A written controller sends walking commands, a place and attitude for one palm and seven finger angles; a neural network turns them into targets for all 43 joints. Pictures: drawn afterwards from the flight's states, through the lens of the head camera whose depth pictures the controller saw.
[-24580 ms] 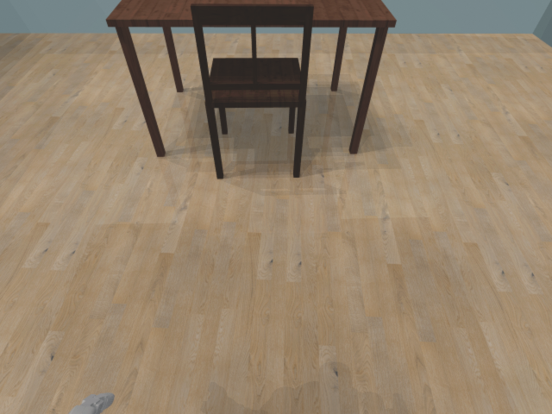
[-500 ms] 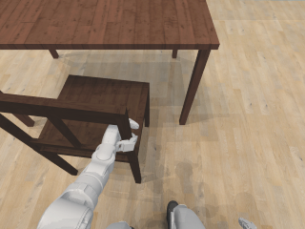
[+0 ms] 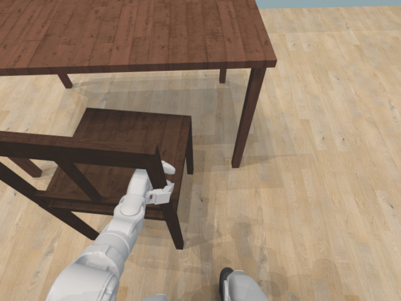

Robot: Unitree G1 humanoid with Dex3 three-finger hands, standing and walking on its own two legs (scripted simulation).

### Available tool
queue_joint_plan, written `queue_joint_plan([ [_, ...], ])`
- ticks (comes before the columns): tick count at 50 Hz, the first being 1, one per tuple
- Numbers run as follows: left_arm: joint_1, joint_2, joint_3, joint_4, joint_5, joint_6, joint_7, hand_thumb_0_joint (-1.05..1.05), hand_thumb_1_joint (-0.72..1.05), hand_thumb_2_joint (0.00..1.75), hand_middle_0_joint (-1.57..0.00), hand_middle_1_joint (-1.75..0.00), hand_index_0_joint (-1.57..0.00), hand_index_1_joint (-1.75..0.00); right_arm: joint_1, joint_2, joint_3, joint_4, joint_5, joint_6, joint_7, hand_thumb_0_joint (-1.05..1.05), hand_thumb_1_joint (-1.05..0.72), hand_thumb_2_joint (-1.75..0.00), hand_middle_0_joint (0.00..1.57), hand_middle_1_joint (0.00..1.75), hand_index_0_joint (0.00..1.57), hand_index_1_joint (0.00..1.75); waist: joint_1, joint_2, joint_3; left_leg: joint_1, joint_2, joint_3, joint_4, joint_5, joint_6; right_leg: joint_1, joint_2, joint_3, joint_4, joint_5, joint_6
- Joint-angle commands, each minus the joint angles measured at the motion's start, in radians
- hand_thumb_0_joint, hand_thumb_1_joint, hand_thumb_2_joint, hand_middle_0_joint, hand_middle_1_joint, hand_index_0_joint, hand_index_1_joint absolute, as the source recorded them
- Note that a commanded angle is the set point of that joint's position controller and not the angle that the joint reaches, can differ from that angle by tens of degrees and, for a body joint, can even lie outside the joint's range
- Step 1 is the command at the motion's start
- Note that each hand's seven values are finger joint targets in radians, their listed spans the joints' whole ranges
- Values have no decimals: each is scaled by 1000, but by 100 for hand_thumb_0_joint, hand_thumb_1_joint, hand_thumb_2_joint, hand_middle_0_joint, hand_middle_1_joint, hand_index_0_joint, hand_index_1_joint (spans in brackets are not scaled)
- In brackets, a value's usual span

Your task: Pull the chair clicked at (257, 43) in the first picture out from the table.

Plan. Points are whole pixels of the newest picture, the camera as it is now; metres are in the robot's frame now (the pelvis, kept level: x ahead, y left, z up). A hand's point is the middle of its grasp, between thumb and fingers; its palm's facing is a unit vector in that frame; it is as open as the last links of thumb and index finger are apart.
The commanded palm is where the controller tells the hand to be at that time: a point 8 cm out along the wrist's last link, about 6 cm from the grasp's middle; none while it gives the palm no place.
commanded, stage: step backward, pulling the chair out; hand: left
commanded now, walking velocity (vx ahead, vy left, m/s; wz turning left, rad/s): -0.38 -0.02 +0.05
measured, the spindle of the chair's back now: (81, 181) +0.40 +0.30 -0.09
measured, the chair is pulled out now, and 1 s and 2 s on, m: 0.20 0.20 0.20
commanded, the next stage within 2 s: none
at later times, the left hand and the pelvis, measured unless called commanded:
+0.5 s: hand (165, 190) +0.35 +0.08 -0.06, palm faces -0.12 -0.98 -0.17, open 6.1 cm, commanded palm +0.37 +0.14 -0.05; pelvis +0.01 -0.01 +0.00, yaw +1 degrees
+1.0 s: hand (165, 190) +0.35 +0.08 -0.06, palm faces -0.11 -0.98 -0.17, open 6.2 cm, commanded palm +0.37 +0.14 -0.05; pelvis +0.01 -0.01 +0.00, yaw +1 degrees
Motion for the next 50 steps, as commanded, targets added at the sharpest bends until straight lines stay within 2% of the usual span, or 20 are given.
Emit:
queue_joint_plan([
  [1,-400,140,23,-224,18,-72,29,0,90,90,-50,-145,-50,-145,5,-132,-47,-109,2,-25,-11,0,-90,-90,20,30,20,30,32,43,-354,-121,149,-122,-148,5,21,331,-77,97,-5,-134,-34],
  [4,-356,152,37,-188,21,-78,32,0,90,90,-50,-145,-50,-145,54,-126,-53,-87,-2,-31,-2,0,-90,-90,20,30,20,30,25,-90,-388,-20,67,-89,-43,-102,7,269,-136,177,-183,-220,-49],
  [7,-348,169,48,-166,28,-82,34,0,90,90,-50,-145,-50,-145,73,-127,-54,-62,-3,-40,4,0,-90,-90,20,30,20,30,16,-126,-428,83,24,-56,18,-97,-1,246,-174,177,-279,-236,-55],
  [8,-357,164,42,-168,27,-83,34,0,90,90,-50,-145,-50,-145,64,-127,-49,-63,-3,-40,6,0,-90,-90,20,30,20,30,14,-107,-435,97,31,-59,3,-87,0,246,-172,155,-274,-226,-48],
  [10,-373,157,39,-169,29,-89,35,0,90,90,-50,-145,-50,-145,49,-127,-43,-62,-4,-44,3,0,-90,-90,20,30,20,30,9,-55,-439,103,64,-80,-90,-22,9,252,-131,98,-223,-183,-20],
  [12,-386,153,34,-188,30,-96,38,0,90,90,-50,-145,-50,-145,24,-141,-39,-78,-2,-45,-5,0,-90,-90,20,30,20,30,17,76,-439,34,132,-135,-204,84,28,291,-47,34,-93,-134,13],
  [14,-407,133,21,-212,29,-97,37,0,90,90,-50,-145,-50,-145,-5,-127,-35,-95,-4,-43,-11,0,-90,-90,20,30,20,30,27,140,-417,-34,177,-148,-225,163,34,333,-27,20,18,-77,11],
  [16,-408,144,26,-229,31,-93,37,0,90,90,-50,-145,-50,-145,-2,-129,-40,-101,-7,-37,-13,0,-90,-90,20,30,20,30,27,129,-419,-34,176,-133,-194,240,24,340,-31,31,32,8,3],
  [18,-393,141,26,-221,30,-87,34,0,90,90,-50,-145,-50,-145,14,-127,-46,-100,-6,-33,-9,0,-90,-90,20,30,20,30,28,85,-415,-44,161,-117,-156,229,12,350,-53,56,19,50,-9],
  [21,-362,149,28,-215,24,-83,31,0,90,90,-50,-145,-50,-145,30,-129,-52,-99,-2,-26,-9,0,-90,-90,20,30,20,30,23,-46,-420,-29,100,-96,-90,77,3,331,-100,118,-88,-21,-32],
  [25,-347,162,39,-182,30,-86,33,0,90,90,-50,-145,-50,-145,52,-124,-50,-72,-4,-26,0,0,-90,-90,20,30,20,30,16,-92,-435,57,42,-67,-30,-36,-3,286,-155,149,-226,-128,-45],
  [28,-347,170,41,-180,28,-87,36,0,90,90,-50,-145,-50,-145,40,-128,-46,-70,-1,-28,1,0,-90,-90,20,30,20,30,17,-59,-433,83,46,-67,-64,-29,4,276,-144,119,-244,-161,-27],
  [30,-357,156,30,-187,27,-87,36,0,90,90,-50,-145,-50,-145,31,-131,-41,-78,0,-26,-1,0,-90,-90,20,30,20,30,16,-21,-440,70,74,-91,-129,9,12,287,-109,83,-209,-172,-9],
  [32,-370,155,28,-206,27,-90,39,0,90,90,-50,-145,-50,-145,10,-141,-36,-90,1,-26,-8,0,-90,-90,20,30,20,30,22,89,-437,19,124,-125,-211,92,24,319,-46,35,-105,-125,11],
  [33,-383,140,17,-215,27,-90,38,0,90,90,-50,-145,-50,-145,-2,-132,-33,-99,0,-25,-12,0,-90,-90,20,30,20,30,26,116,-430,-9,147,-131,-227,143,26,345,-32,21,-44,-78,10],
  [35,-392,139,17,-229,24,-86,36,0,90,90,-50,-145,-50,-145,-8,-128,-34,-109,-1,-21,-13,0,-90,-90,20,30,20,30,31,122,-416,-42,163,-127,-213,191,21,360,-31,27,1,-30,3],
  [37,-390,141,21,-231,25,-83,35,0,90,90,-50,-145,-50,-145,-1,-129,-39,-112,0,-18,-14,0,-90,-90,20,30,20,30,31,100,-407,-48,163,-124,-198,209,17,357,-32,35,7,-4,-4],
  [43,-366,143,31,-203,27,-85,33,0,90,90,-50,-145,-50,-145,28,-125,-50,-97,-4,-20,-10,0,-90,-90,20,30,20,30,26,22,-399,-54,132,-109,-137,105,11,317,-67,79,-31,-41,-23],
  [47,-347,169,48,-186,29,-94,36,0,90,90,-50,-145,-50,-145,55,-123,-54,-79,-1,-28,-4,0,-90,-90,20,30,20,30,17,-79,-424,16,57,-71,-49,-28,2,271,-124,147,-190,-150,-37],
  [50,-347,172,48,-171,31,-94,37,0,90,90,-50,-145,-50,-145,59,-121,-50,-64,-1,-31,3,0,-90,-90,20,30,20,30,14,-108,-445,72,28,-55,-11,-55,-2,271,-163,152,-262,-173,-43],
])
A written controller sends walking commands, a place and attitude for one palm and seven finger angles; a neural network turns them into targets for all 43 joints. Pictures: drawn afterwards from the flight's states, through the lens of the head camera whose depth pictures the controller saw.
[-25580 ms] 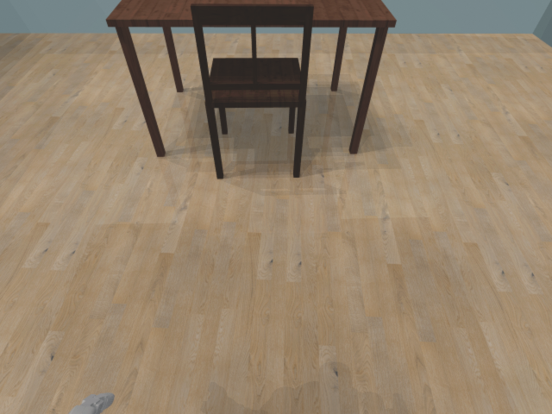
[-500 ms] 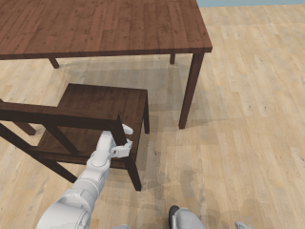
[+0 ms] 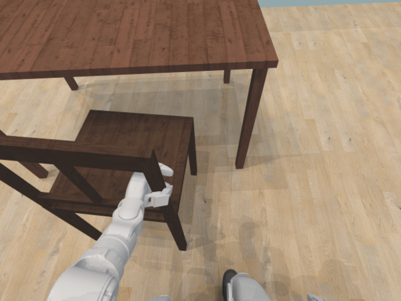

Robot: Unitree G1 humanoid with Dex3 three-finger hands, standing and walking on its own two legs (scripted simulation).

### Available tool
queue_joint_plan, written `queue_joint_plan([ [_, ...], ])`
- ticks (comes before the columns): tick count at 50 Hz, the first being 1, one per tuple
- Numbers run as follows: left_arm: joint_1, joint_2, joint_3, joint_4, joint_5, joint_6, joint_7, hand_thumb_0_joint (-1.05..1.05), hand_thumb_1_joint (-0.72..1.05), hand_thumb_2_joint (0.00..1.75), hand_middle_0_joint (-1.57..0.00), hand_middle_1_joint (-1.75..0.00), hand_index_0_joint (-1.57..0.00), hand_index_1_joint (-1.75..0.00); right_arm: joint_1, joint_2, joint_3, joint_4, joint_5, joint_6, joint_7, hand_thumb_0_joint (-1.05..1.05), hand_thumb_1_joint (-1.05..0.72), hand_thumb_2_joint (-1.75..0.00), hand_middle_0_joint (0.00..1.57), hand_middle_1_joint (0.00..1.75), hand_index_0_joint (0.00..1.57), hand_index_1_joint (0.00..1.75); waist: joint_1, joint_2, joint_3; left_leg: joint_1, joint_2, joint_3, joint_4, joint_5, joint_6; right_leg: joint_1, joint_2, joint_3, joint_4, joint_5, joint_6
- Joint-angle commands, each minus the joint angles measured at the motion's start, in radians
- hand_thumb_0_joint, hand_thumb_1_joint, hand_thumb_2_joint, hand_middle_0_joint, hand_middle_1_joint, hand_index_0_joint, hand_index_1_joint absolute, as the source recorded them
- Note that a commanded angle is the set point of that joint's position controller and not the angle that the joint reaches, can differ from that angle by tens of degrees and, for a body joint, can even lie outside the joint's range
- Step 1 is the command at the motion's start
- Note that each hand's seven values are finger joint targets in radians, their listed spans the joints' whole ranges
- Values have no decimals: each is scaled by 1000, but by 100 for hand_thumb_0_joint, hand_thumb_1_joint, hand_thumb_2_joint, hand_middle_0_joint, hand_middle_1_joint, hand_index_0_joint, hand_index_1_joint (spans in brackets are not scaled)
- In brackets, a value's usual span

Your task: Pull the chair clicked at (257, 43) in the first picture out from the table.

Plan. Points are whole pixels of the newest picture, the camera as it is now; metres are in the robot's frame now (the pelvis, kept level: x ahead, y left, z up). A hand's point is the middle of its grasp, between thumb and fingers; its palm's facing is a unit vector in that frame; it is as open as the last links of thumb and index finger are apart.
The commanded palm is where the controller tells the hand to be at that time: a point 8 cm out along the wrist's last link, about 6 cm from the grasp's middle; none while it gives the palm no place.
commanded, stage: step backward, pulling the chair out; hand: left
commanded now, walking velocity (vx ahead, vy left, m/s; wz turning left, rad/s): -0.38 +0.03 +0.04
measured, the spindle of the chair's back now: (81, 183) +0.40 +0.31 -0.09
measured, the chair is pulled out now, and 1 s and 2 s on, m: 0.20 0.20 0.20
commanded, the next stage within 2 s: stop walking, hand still on the chair in 2.00 s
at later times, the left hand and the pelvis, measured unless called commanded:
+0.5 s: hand (163, 193) +0.35 +0.09 -0.06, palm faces -0.13 -0.98 -0.17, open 6.1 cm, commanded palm +0.37 +0.15 -0.05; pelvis +0.00 +0.00 +0.00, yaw +0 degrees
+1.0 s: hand (163, 193) +0.35 +0.09 -0.06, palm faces -0.13 -0.98 -0.17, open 6.1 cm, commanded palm +0.37 +0.15 -0.05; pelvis -0.01 +0.01 +0.00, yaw +1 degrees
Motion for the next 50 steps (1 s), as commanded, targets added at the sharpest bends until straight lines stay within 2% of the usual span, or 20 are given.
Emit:
queue_joint_plan([
  [1,-362,185,22,-185,33,-62,39,0,90,90,-50,-145,-50,-145,83,-148,-54,-65,1,-36,-14,0,-90,-90,20,30,20,30,10,-132,-424,113,6,-25,-29,-34,17,277,-176,172,-249,-149,-19],
  [4,-386,167,6,-196,33,-65,38,0,90,90,-50,-145,-50,-145,62,-147,-43,-72,1,-36,-16,0,-90,-90,20,30,20,30,8,-54,-430,102,56,-58,-143,41,30,283,-118,105,-183,-141,19],
  [6,-407,157,-3,-217,32,-69,39,0,90,90,-50,-145,-50,-145,33,-155,-38,-89,1,-36,-25,0,-90,-90,20,30,20,30,13,53,-419,39,109,-97,-225,121,46,317,-57,60,-69,-95,38],
  [8,-406,158,3,-225,29,-66,40,0,90,90,-50,-145,-50,-145,21,-147,-38,-101,1,-32,-29,0,-90,-90,20,30,20,30,26,87,-398,-16,138,-100,-229,182,46,359,-45,55,6,-40,34],
  [12,-408,157,1,-243,25,-56,35,0,90,90,-50,-145,-50,-145,35,-145,-44,-112,1,-25,-29,0,-90,-90,20,30,20,30,25,39,-391,-36,125,-82,-187,166,35,362,-60,84,4,-11,18],
  [13,-395,160,5,-230,26,-55,35,0,90,90,-50,-145,-50,-145,42,-145,-48,-110,2,-24,-27,0,-90,-90,20,30,20,30,27,5,-386,-46,115,-76,-169,129,33,361,-74,100,-13,-31,13],
  [16,-368,170,12,-216,24,-54,34,0,90,90,-50,-145,-50,-145,61,-150,-54,-104,2,-26,-24,0,-90,-90,20,30,20,30,20,-71,-373,-3,62,-55,-108,11,26,300,-114,148,-131,-131,-7],
  [19,-359,183,20,-199,28,-56,36,0,90,90,-50,-145,-50,-145,86,-145,-55,-82,2,-29,-16,0,-90,-90,20,30,20,30,15,-123,-405,73,14,-27,-42,-41,18,283,-164,184,-236,-177,-17],
  [22,-362,190,23,-193,29,-55,39,0,90,90,-50,-145,-50,-145,79,-150,-50,-73,3,-33,-14,0,-90,-90,20,30,20,30,12,-109,-420,116,15,-25,-64,-16,20,278,-160,151,-248,-166,-6],
  [24,-374,177,14,-196,29,-58,38,0,90,90,-50,-145,-50,-145,66,-153,-45,-77,3,-33,-17,0,-90,-90,20,30,20,30,11,-64,-425,108,50,-54,-133,44,28,286,-121,111,-196,-144,13],
  [27,-400,157,-2,-228,27,-63,39,0,90,90,-50,-145,-50,-145,29,-150,-35,-101,3,-31,-27,0,-90,-90,20,30,20,30,20,76,-406,16,119,-96,-236,139,47,341,-45,53,-41,-83,38],
  [30,-413,147,-6,-244,25,-59,36,0,90,90,-50,-145,-50,-145,27,-145,-39,-112,1,-28,-28,0,-90,-90,20,30,20,30,27,67,-388,-23,138,-91,-217,184,40,355,-46,62,13,-30,25],
  [34,-399,146,0,-235,29,-56,33,0,90,90,-50,-145,-50,-145,44,-142,-49,-107,-3,-27,-27,0,-90,-90,20,30,20,30,23,19,-390,-23,130,-84,-172,195,33,350,-63,86,16,17,12],
  [36,-388,159,8,-228,27,-56,33,0,90,90,-50,-145,-50,-145,53,-147,-54,-104,-1,-27,-28,0,-90,-90,20,30,20,30,20,-31,-391,-21,107,-73,-143,141,29,336,-80,105,-19,-6,2],
  [37,-374,157,11,-215,30,-57,34,0,90,90,-50,-145,-50,-145,64,-145,-56,-95,-2,-27,-25,0,-90,-90,20,30,20,30,19,-30,-390,-8,92,-63,-128,112,27,318,-89,114,-45,-26,-2],
  [40,-361,165,14,-203,32,-62,34,0,90,90,-50,-145,-50,-145,80,-135,-56,-84,-3,-30,-18,0,-90,-90,20,30,20,30,14,-103,-400,42,34,-34,-59,0,19,287,-142,171,-175,-124,-11],
  [43,-353,190,26,-188,31,-58,38,0,90,90,-50,-145,-50,-145,85,-140,-54,-68,2,-32,-13,0,-90,-90,20,30,20,30,15,-162,-413,95,-11,-11,8,-68,15,280,-191,192,-281,-193,-20],
  [46,-357,187,21,-190,27,-50,39,0,90,90,-50,-145,-50,-145,70,-152,-48,-66,2,-33,-11,0,-90,-90,20,30,20,30,13,-116,-432,120,-7,-25,-20,-51,17,305,-188,154,-274,-144,-20],
  [48,-379,174,10,-198,28,-49,37,0,90,90,-50,-145,-50,-145,61,-159,-40,-69,1,-30,-16,0,-90,-90,20,30,20,30,7,-47,-445,113,43,-68,-154,77,28,314,-122,88,-180,-92,12],
  [50,-403,153,-8,-219,22,-50,35,0,90,90,-50,-145,-50,-145,26,-158,-37,-97,7,-26,-24,0,-90,-90,20,30,20,30,20,44,-431,26,112,-111,-233,137,47,347,-52,54,-62,-101,41],
])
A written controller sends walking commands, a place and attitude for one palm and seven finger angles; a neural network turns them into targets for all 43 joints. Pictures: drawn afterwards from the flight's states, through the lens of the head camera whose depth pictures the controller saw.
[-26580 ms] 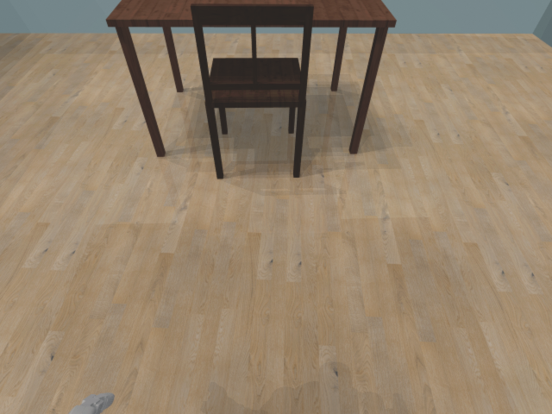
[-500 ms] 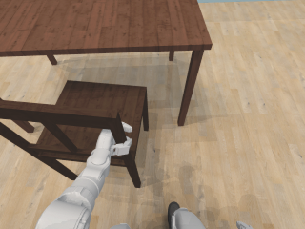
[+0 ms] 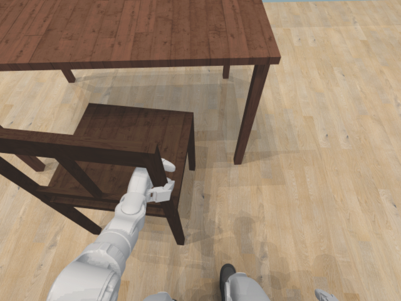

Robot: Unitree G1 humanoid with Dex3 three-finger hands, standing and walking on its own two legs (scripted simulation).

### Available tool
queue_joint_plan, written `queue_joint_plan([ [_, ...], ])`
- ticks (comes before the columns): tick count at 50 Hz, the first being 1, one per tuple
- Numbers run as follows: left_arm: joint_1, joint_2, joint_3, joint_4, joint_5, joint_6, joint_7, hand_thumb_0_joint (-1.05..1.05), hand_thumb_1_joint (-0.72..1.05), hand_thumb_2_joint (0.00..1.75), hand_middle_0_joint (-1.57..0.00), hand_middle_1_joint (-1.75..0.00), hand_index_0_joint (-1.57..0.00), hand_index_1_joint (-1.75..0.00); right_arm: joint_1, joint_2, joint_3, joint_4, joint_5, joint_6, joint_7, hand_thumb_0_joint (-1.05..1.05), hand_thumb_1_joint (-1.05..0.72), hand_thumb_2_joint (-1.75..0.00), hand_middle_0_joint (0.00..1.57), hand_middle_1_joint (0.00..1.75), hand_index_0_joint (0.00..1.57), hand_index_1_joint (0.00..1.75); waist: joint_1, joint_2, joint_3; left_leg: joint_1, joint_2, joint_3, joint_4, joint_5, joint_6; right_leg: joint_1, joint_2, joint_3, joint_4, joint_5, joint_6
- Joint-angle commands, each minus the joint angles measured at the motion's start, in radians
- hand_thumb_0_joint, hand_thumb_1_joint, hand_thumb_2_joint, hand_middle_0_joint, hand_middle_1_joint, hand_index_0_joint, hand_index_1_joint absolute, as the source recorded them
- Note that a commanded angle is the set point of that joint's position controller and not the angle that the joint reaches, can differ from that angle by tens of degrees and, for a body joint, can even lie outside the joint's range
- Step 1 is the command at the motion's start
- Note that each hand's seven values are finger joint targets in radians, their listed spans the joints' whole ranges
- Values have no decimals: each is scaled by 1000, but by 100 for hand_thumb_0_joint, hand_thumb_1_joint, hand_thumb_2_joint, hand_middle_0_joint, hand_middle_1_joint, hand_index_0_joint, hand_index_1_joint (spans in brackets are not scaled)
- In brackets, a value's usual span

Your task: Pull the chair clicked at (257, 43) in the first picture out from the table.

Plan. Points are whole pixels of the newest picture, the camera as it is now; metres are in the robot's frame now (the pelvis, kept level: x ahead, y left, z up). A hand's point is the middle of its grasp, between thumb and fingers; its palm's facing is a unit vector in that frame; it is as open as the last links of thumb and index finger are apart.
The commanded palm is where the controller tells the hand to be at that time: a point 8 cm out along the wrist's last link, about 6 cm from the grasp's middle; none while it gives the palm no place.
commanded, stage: step backward, pulling the chair out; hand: left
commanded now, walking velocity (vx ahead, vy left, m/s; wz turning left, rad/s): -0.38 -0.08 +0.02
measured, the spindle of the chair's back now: (82, 177) +0.41 +0.30 -0.10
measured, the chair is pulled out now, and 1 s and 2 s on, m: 0.20 0.20 0.22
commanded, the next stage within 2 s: stop walking, hand still on the chair in 1.00 s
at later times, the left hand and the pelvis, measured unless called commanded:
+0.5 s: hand (165, 188) +0.36 +0.08 -0.06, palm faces -0.15 -0.97 -0.16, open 6.1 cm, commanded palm +0.38 +0.14 -0.05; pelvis +0.00 +0.00 +0.00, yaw -1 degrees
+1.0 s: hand (165, 188) +0.36 +0.08 -0.06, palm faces -0.14 -0.97 -0.17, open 6.1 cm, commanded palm +0.38 +0.14 -0.05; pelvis +0.00 +0.00 +0.00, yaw -1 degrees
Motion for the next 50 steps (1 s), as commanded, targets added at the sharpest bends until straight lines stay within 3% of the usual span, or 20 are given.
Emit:
queue_joint_plan([
  [1,-390,152,4,-243,8,-64,19,0,90,90,-50,-145,-50,-145,31,-116,-30,-115,3,-25,-27,0,-90,-90,20,30,20,30,29,109,-438,12,142,-98,-222,113,43,326,-32,54,57,-140,31],
  [2,-394,144,1,-248,5,-62,18,0,90,90,-50,-145,-50,-145,26,-108,-27,-121,0,-24,-29,0,-90,-90,20,30,20,30,33,139,-412,-16,159,-106,-231,136,46,329,-24,52,97,-136,26],
  [6,-385,159,18,-248,5,-51,16,0,90,90,-50,-145,-50,-145,49,-111,-43,-121,-4,-17,-27,0,-90,-90,20,30,20,30,33,59,-412,-9,151,-81,-154,239,28,339,-38,80,100,7,10],
  [7,-378,155,14,-244,7,-49,13,0,90,90,-50,-145,-50,-145,50,-110,-44,-122,-6,-15,-24,0,-90,-90,20,30,20,30,35,66,-399,-37,145,-74,-151,184,25,341,-49,89,100,-25,6],
  [9,-362,154,14,-233,3,-47,12,0,90,90,-50,-145,-50,-145,54,-106,-44,-122,-3,-14,-20,0,-90,-90,20,30,20,30,39,13,-371,-86,117,-58,-115,13,25,329,-83,130,56,-147,-10],
  [12,-325,182,37,-204,7,-53,16,0,90,90,-50,-145,-50,-145,93,-107,-49,-103,-4,-23,-16,0,-90,-90,20,30,20,30,31,-109,-379,12,35,-28,-21,-113,15,240,-140,195,-134,-274,-29],
  [14,-316,187,41,-182,12,-53,18,0,90,90,-50,-145,-50,-145,116,-104,-50,-82,-1,-29,-9,0,-90,-90,20,30,20,30,24,-159,-421,80,-1,-2,39,-125,7,242,-179,211,-206,-289,-40],
  [16,-332,188,38,-189,11,-54,19,0,90,90,-50,-145,-50,-145,105,-110,-46,-76,-1,-34,-8,0,-90,-90,20,30,20,30,21,-135,-444,117,2,-3,31,-102,7,252,-178,177,-201,-243,-37],
  [18,-342,183,35,-188,13,-57,20,0,90,90,-50,-145,-50,-145,96,-108,-38,-73,-3,-35,-11,0,-90,-90,20,30,20,30,17,-88,-446,122,31,-23,-59,-39,15,253,-142,129,-151,-209,-7],
  [20,-367,171,22,-212,13,-62,20,0,90,90,-50,-145,-50,-145,72,-115,-34,-89,-3,-33,-17,0,-90,-90,20,30,20,30,24,11,-454,64,85,-67,-151,36,30,287,-78,89,-62,-190,22],
  [22,-378,163,17,-234,12,-62,22,0,90,90,-50,-145,-50,-145,46,-113,-29,-104,-3,-31,-24,0,-90,-90,20,30,20,30,32,92,-429,-7,121,-87,-197,89,40,327,-40,67,39,-143,29],
  [24,-384,154,9,-241,10,-58,20,0,90,90,-50,-145,-50,-145,45,-110,-30,-113,-3,-25,-25,0,-90,-90,20,30,20,30,37,86,-415,-40,131,-83,-180,134,32,346,-42,74,74,-91,18],
  [27,-369,163,21,-237,10,-54,18,0,90,90,-50,-145,-50,-145,56,-110,-38,-116,-4,-21,-26,0,-90,-90,20,30,20,30,36,32,-408,-45,127,-77,-152,149,27,338,-50,91,74,-57,10],
  [30,-358,150,14,-229,10,-56,14,0,90,90,-50,-145,-50,-145,75,-106,-45,-111,-4,-20,-21,0,-90,-90,20,30,20,30,30,-2,-413,-29,101,-56,-105,77,20,308,-78,119,35,-88,-7],
  [36,-327,180,34,-202,14,-67,19,0,90,90,-50,-145,-50,-145,96,-108,-49,-94,-3,-27,-18,0,-90,-90,20,30,20,30,22,-89,-427,36,41,-29,-46,-15,15,264,-119,158,-104,-183,-13],
  [40,-336,179,32,-200,16,-71,20,0,90,90,-50,-145,-50,-145,94,-106,-43,-87,-1,-28,-15,0,-90,-90,20,30,20,30,19,-64,-449,72,38,-21,-61,-11,16,265,-125,145,-127,-189,-6],
  [43,-342,177,25,-212,14,-71,21,0,90,90,-50,-145,-50,-145,74,-111,-37,-97,2,-26,-18,0,-90,-90,20,30,20,30,24,-6,-448,40,67,-42,-118,30,24,289,-88,115,-80,-176,15],
  [46,-347,178,22,-229,12,-70,22,0,90,90,-50,-145,-50,-145,57,-112,-35,-111,3,-22,-23,0,-90,-90,20,30,20,30,28,15,-430,2,80,-50,-147,30,29,310,-71,106,-52,-177,20],
  [50,-344,170,18,-235,11,-67,19,0,90,90,-50,-145,-50,-145,64,-107,-35,-119,4,-17,-23,0,-90,-90,20,30,20,30,31,8,-429,-11,81,-46,-138,28,26,313,-72,111,-37,-165,11],
])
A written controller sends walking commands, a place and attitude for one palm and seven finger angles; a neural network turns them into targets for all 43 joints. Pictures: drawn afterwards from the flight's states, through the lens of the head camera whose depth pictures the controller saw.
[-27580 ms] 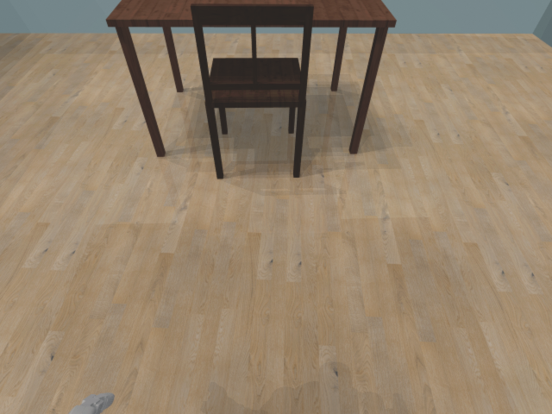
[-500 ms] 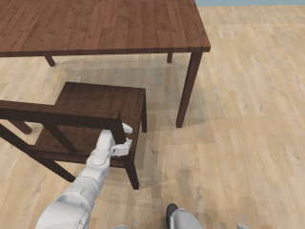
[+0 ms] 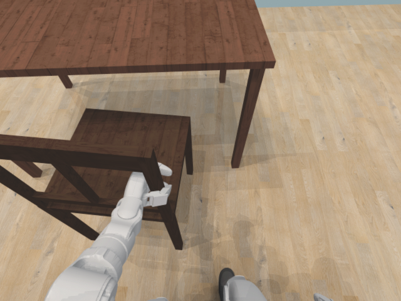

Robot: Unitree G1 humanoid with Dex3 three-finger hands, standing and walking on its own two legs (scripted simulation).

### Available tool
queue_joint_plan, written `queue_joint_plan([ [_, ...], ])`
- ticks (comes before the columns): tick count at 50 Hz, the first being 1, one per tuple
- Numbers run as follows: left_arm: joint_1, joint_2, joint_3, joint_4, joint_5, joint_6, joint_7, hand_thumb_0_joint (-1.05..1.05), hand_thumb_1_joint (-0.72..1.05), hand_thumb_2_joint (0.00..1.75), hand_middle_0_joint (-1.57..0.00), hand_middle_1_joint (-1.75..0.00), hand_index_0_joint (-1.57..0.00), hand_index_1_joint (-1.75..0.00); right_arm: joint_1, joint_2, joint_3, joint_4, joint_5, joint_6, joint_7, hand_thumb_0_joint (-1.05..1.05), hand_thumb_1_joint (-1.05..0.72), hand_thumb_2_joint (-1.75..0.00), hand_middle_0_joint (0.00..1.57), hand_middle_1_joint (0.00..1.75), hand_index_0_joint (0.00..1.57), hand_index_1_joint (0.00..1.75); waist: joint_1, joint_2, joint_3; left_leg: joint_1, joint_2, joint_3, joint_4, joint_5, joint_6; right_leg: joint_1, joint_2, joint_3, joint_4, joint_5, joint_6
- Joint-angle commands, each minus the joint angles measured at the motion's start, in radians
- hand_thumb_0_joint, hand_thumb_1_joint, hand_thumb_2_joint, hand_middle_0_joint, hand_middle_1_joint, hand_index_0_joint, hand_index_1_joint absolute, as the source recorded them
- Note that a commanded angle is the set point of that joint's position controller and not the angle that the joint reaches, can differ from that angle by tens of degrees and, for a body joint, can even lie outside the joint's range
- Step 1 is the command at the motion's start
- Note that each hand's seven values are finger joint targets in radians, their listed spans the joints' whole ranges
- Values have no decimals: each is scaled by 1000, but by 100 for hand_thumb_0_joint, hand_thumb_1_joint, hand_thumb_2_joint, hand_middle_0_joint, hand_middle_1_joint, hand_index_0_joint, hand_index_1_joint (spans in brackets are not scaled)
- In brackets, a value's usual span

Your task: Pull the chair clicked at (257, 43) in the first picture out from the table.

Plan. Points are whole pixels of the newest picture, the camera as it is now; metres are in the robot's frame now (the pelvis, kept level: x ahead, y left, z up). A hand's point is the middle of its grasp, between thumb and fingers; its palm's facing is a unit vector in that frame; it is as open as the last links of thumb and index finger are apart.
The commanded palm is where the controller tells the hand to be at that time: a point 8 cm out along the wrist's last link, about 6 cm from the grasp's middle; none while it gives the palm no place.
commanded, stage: stop walking, hand still on the chair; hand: left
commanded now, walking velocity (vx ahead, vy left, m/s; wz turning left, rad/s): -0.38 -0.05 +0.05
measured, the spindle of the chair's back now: (78, 183) +0.40 +0.31 -0.10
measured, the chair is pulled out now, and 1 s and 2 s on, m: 0.20 0.22 0.23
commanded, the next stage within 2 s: open the thumb and straighten the fingers in 1.00 s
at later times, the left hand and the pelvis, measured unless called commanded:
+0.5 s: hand (161, 198) +0.33 +0.09 -0.06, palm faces -0.12 -0.98 -0.14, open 6.2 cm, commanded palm +0.33 +0.14 -0.04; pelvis +0.05 +0.00 +0.01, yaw +0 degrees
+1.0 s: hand (158, 202) +0.33 +0.10 -0.06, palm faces -0.14 -0.98 -0.12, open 6.2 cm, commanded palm +0.32 +0.15 -0.04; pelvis +0.08 +0.01 +0.02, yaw +1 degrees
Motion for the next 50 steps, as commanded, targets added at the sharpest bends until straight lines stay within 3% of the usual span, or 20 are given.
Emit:
queue_joint_plan([
  [1,-369,163,22,-219,17,-66,25,0,90,90,-50,-145,-50,-145,36,-123,-41,-99,-3,-26,-17,0,-90,-90,20,30,20,30,25,14,-384,-6,87,-66,-132,51,29,328,-67,85,-51,-154,13],
  [5,-369,157,22,-209,19,-66,24,0,90,90,-50,-145,-50,-145,45,-118,-43,-95,-3,-25,-16,0,-90,-90,20,30,20,30,25,-1,-394,-11,87,-66,-114,64,25,332,-73,90,-40,-134,6],
  [6,-289,150,31,-389,23,-77,23,0,90,90,-50,-145,-50,-145,27,-103,-51,-166,-17,-13,-9,0,-90,-90,20,30,20,30,32,6,-433,-3,86,-86,-143,71,34,433,-70,91,-46,-111,5],
  [7,-251,145,32,-392,21,-67,25,0,90,90,-50,-145,-50,-145,5,-99,-45,-177,-17,0,-12,0,-90,-90,20,30,20,30,35,24,-434,9,89,-72,-152,54,34,458,-69,90,-46,-103,5],
  [15,-134,113,8,-460,14,-2,28,0,90,90,-50,-145,-50,-145,-14,-90,-33,-210,-19,19,-12,0,-90,-90,20,30,20,30,40,13,-344,58,74,-51,-210,-87,39,457,-56,79,-132,-269,13],
  [20,-36,91,-4,-487,22,20,30,0,90,90,-50,-145,-50,-145,-18,-86,-34,-202,-28,14,-7,0,-90,-90,20,30,20,30,39,11,-317,133,64,-34,-216,23,32,475,-52,63,-145,-163,7],
  [26,62,63,-38,-563,28,37,23,0,90,90,-50,-145,-50,-145,-37,-92,-35,-202,-37,6,2,0,-90,-90,20,30,20,30,39,58,-314,194,73,-29,-223,265,15,544,-40,23,-85,135,-9],
  [29,127,43,-52,-581,30,46,20,0,90,90,-50,-145,-50,-145,-42,-91,-38,-207,-44,7,10,0,-90,-90,20,30,20,30,42,20,-306,221,81,-34,-217,378,7,568,-40,11,-63,245,-16],
  [34,193,29,-69,-643,31,53,14,0,90,90,-50,-145,-50,-145,-57,-90,-42,-222,-50,8,20,0,-90,-90,20,30,20,30,43,19,-314,262,83,-28,-209,474,-1,590,-43,5,-50,342,-22],
  [36,207,19,-86,-660,29,57,11,0,90,90,-50,-145,-50,-145,-68,-93,-39,-227,-52,9,22,0,-90,-90,20,30,20,30,42,52,-299,263,81,-26,-218,463,-5,579,-43,3,-57,320,-23],
  [48,286,22,-79,-729,30,71,16,0,90,90,-50,-145,-50,-145,-84,-82,-36,-247,-60,16,31,0,-90,-90,20,30,20,30,52,35,-298,262,88,-37,-229,459,-6,592,-43,3,-46,299,-25],
  [50,299,14,-85,-725,27,72,15,0,90,90,-50,-145,-50,-145,-90,-81,-34,-247,-59,16,32,0,-90,-90,20,30,20,30,53,34,-281,246,87,-38,-237,408,-4,585,-45,9,-56,258,-23],
])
